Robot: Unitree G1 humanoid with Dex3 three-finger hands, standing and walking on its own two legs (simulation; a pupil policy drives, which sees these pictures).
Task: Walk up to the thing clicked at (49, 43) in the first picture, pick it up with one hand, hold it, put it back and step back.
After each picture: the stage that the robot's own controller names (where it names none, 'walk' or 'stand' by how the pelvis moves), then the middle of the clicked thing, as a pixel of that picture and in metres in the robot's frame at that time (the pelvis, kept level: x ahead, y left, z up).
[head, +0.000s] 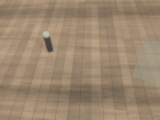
stand; (48, 42) +1.32 +0.42 -0.65
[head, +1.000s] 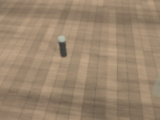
walk; (62, 47) +1.21 +0.22 -0.63
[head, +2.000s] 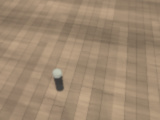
walk; (58, 80) +0.74 +0.22 -0.64
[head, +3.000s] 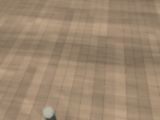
stand; (50, 118) +0.47 +0.25 -0.64
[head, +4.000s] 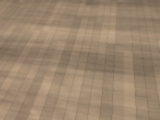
stand; out of the picture +0.40 +0.24 -0.65
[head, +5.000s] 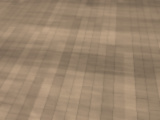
stand; out of the picture +0.38 +0.23 -0.66
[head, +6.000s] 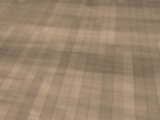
stand; out of the picture +0.40 +0.24 -0.66
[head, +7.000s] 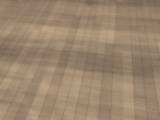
stand; out of the picture +0.40 +0.24 -0.66
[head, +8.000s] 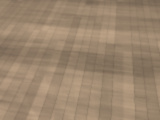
stand; out of the picture +0.39 +0.24 -0.66
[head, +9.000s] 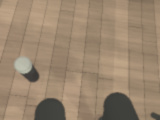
go down; (28, 71) +0.45 +0.25 -0.38
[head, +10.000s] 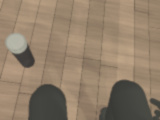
go down; (22, 53) +0.48 +0.26 -0.27
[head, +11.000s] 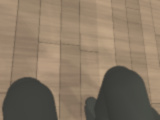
close in; out of the picture +0.47 +0.29 -0.18
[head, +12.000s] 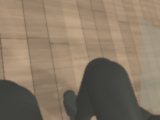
close; out of the picture +0.45 +0.32 -0.16
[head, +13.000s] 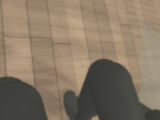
lift; out of the picture +0.42 +0.31 -0.16
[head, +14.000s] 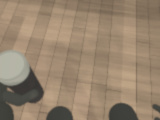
lift; (24, 82) +0.33 +0.20 +0.01
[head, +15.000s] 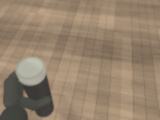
hold; (38, 91) +0.31 +0.17 +0.03
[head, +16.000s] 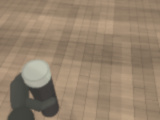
hold; (44, 93) +0.31 +0.16 +0.03
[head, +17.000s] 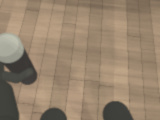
crouch; (19, 64) +0.41 +0.21 -0.05
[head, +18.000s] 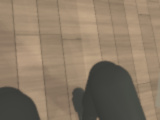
lower; out of the picture +0.48 +0.29 -0.15
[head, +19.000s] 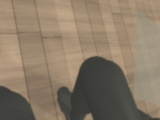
lower; out of the picture +0.46 +0.31 -0.17
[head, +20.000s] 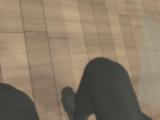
lower; out of the picture +0.45 +0.31 -0.17
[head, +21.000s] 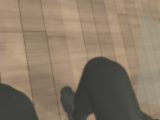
lower; out of the picture +0.45 +0.31 -0.17
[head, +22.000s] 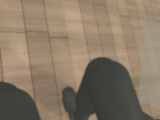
loosen; out of the picture +0.44 +0.31 -0.17
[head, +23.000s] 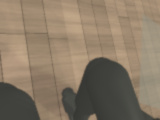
open; out of the picture +0.45 +0.30 -0.17
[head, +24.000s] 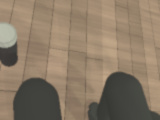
stand; (7, 48) +0.45 +0.26 -0.21
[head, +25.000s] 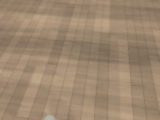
stand; out of the picture +0.39 +0.22 -0.57
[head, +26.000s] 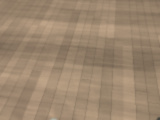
stand; out of the picture +0.39 +0.22 -0.60
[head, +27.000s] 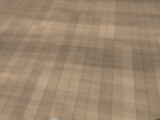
stand; out of the picture +0.40 +0.21 -0.60
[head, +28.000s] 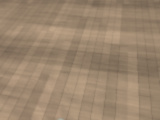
stand; out of the picture +0.42 +0.21 -0.65
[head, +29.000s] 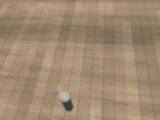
walk; (66, 101) +0.50 +0.18 -0.63
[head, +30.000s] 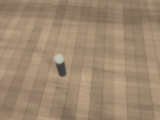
walk; (60, 66) +0.77 +0.20 -0.63
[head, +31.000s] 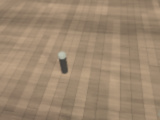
stand; (63, 63) +1.02 +0.24 -0.63
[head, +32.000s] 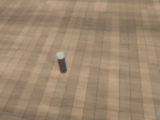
stand; (61, 63) +1.00 +0.24 -0.66
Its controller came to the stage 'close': yes
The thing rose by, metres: 0.67
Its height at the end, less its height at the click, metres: +0.00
